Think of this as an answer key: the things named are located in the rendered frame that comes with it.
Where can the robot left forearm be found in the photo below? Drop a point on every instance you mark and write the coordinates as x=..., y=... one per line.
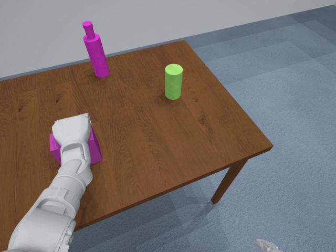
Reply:
x=64, y=194

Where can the robot left upper arm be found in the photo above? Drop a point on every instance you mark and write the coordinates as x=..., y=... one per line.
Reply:
x=44, y=231

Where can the robot right hand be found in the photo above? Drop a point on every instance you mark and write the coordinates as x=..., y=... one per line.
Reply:
x=267, y=246

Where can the robot left hand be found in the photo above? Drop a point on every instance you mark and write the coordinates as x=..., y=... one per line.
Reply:
x=72, y=128

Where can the table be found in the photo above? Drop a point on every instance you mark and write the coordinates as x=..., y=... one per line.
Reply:
x=150, y=145

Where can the sponge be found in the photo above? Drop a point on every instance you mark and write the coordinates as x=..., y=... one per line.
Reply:
x=93, y=143

